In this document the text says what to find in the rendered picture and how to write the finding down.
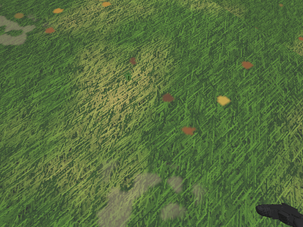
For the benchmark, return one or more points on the right robot hand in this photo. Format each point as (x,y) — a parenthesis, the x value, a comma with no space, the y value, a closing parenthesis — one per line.
(284,212)

